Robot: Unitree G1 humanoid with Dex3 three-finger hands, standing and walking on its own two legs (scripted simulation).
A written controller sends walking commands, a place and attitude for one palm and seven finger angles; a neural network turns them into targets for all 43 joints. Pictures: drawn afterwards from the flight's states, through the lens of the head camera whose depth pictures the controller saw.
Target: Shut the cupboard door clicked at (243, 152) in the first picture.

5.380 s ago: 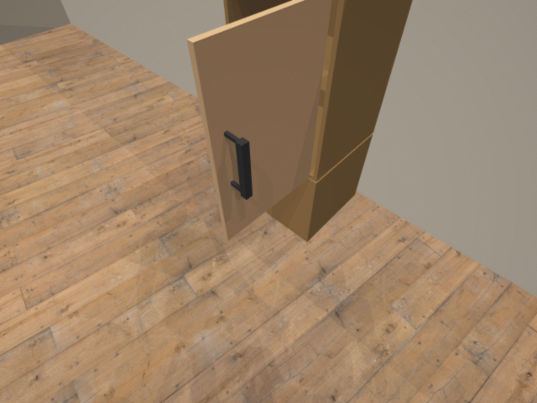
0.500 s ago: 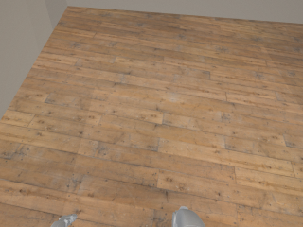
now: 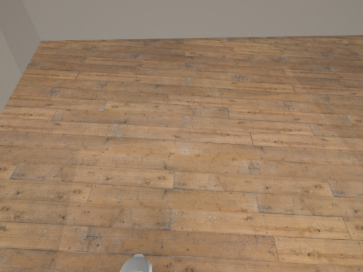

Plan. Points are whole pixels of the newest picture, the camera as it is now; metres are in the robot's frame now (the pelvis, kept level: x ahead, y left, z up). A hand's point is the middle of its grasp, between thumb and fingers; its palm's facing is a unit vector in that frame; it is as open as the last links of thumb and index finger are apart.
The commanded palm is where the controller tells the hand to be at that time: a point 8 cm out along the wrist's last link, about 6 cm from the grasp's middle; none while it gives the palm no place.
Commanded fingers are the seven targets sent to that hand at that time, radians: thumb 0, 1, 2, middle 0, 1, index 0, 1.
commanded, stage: walk to a spot facing it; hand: left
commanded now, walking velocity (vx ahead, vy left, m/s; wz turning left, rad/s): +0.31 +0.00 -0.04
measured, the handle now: out of the picture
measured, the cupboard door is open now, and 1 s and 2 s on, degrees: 88 88 88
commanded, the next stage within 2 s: none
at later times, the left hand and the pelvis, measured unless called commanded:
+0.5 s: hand (106, 228) +0.25 +0.22 -0.17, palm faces +0.16 -0.97 -0.18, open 7.4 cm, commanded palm none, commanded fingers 0.00 0.90 0.90 -0.20 -0.30 -0.20 -0.30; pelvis +0.15 +0.02 +0.00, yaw +9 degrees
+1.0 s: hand out of the picture +0.13 +0.18 -0.18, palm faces +0.50 -0.83 -0.25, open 7.4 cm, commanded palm none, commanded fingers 0.00 0.90 0.90 -0.20 -0.30 -0.20 -0.30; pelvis +0.20 -0.02 -0.01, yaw +29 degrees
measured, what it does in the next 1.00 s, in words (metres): walks ahead, turning left: left foot, then right foot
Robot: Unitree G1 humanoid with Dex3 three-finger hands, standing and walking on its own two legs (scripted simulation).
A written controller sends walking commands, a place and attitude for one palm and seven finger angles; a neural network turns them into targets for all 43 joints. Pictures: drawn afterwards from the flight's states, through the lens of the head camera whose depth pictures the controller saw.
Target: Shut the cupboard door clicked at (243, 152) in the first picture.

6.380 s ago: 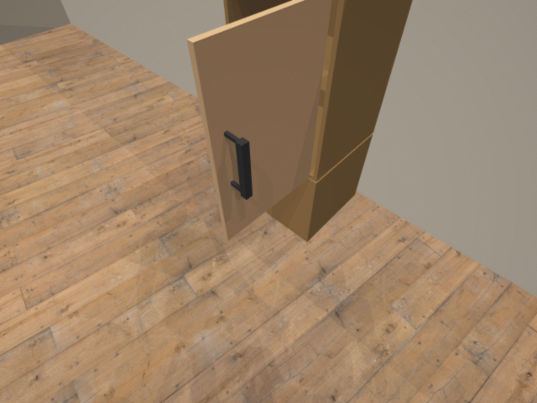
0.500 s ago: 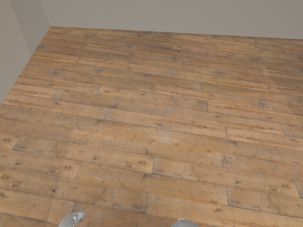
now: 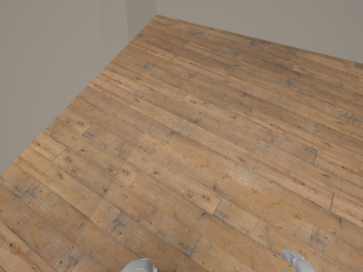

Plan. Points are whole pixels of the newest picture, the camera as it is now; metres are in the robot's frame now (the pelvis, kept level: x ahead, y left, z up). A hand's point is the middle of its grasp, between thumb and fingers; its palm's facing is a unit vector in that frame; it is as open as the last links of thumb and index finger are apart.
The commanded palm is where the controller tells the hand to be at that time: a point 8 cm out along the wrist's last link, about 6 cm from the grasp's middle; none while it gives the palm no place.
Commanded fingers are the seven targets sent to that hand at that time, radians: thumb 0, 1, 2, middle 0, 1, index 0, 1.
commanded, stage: walk to a spot facing it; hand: left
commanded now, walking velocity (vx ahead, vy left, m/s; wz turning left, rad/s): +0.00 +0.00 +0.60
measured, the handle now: out of the picture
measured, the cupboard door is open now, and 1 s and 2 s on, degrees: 88 88 88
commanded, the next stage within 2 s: none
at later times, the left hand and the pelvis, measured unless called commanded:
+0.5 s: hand out of the picture +0.08 +0.17 -0.15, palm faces +0.27 -0.91 -0.30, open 7.4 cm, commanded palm none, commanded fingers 0.00 0.90 0.90 -0.20 -0.30 -0.20 -0.30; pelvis +0.03 -0.05 +0.00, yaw +17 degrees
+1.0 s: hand out of the picture +0.00 +0.18 -0.16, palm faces +0.58 -0.77 -0.27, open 7.4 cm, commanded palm none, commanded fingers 0.00 0.90 0.90 -0.20 -0.30 -0.20 -0.30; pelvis +0.05 -0.06 +0.00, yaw +35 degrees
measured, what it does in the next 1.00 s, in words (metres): steps on the spot, turning left: left foot, then right foot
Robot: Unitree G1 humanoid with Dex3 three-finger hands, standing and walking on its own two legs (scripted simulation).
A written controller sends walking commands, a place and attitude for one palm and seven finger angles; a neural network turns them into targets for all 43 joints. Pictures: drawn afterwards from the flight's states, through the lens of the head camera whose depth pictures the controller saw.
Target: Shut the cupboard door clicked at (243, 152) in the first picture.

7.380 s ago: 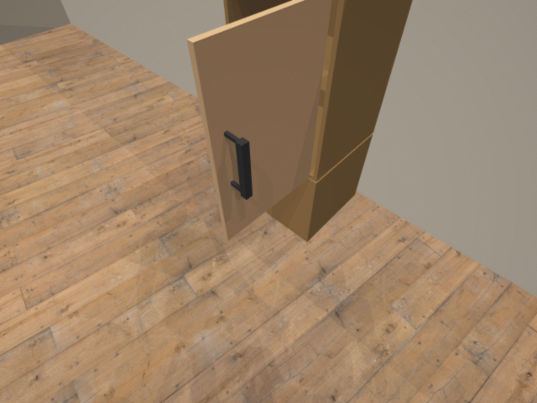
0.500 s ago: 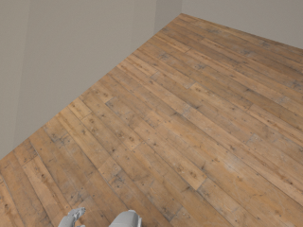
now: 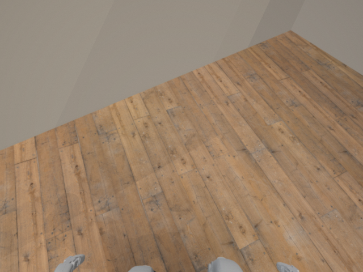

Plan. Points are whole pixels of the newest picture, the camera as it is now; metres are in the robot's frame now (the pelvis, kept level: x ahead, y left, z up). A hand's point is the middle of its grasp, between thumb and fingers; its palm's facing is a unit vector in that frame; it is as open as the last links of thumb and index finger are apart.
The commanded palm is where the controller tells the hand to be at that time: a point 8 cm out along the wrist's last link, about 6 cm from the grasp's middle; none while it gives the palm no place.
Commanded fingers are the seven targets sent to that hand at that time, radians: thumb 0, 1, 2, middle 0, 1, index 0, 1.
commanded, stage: walk to a spot facing it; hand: left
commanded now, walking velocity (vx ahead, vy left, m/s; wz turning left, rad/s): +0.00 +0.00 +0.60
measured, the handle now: out of the picture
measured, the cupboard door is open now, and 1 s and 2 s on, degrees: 88 88 88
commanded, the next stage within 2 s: none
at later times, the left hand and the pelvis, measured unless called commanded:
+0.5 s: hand out of the picture +0.00 +0.17 -0.18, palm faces +0.35 -0.91 -0.21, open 7.4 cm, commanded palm none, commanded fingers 0.00 0.90 0.90 -0.20 -0.30 -0.20 -0.30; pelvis +0.02 -0.03 -0.01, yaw +19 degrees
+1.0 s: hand out of the picture +0.04 +0.16 -0.14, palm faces +0.55 -0.78 -0.30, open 7.4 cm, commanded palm none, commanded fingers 0.00 0.90 0.90 -0.20 -0.30 -0.20 -0.30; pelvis +0.05 -0.08 +0.00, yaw +36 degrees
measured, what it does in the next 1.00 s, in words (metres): steps on the spot, turning left: right foot, then left foot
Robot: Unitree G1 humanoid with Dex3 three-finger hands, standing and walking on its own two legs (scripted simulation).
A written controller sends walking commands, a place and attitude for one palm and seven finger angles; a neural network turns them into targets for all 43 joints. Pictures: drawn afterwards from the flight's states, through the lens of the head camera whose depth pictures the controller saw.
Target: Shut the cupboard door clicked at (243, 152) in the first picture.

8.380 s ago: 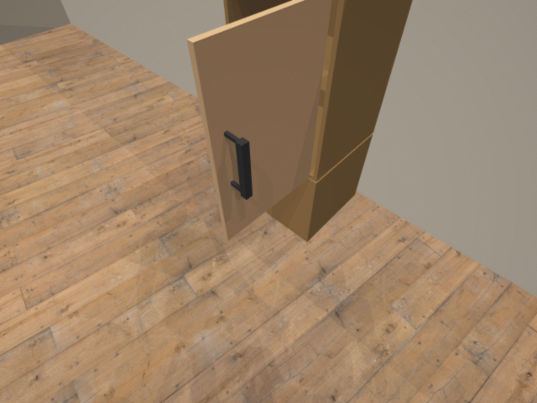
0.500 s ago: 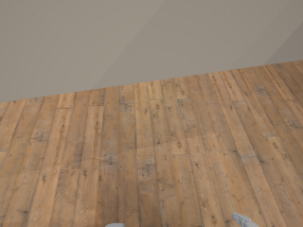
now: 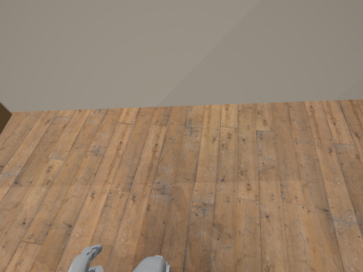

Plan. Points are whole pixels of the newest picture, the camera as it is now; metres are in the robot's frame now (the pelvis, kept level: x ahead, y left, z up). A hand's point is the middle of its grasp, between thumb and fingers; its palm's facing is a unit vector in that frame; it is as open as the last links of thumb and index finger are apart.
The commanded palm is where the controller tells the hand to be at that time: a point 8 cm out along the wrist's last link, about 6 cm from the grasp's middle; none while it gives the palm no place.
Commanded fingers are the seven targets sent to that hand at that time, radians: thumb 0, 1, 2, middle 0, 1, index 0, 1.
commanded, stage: walk to a spot facing it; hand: left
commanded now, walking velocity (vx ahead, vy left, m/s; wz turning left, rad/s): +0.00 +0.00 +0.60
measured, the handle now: out of the picture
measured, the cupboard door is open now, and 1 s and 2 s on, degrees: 88 88 88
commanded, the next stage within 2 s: none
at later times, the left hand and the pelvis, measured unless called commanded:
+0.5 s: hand out of the picture +0.04 +0.25 -0.17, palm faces +0.33 -0.92 -0.23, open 7.4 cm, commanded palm none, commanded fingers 0.00 0.90 0.90 -0.20 -0.30 -0.20 -0.30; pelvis +0.05 +0.02 +0.00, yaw +17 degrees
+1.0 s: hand (110, 246) +0.19 +0.20 -0.14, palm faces +0.58 -0.78 -0.24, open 7.2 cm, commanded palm none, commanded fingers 0.00 0.90 0.90 -0.20 -0.30 -0.20 -0.30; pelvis +0.25 +0.01 +0.02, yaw +34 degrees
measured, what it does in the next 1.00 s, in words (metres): walks ahead, turning left: left foot, then right foot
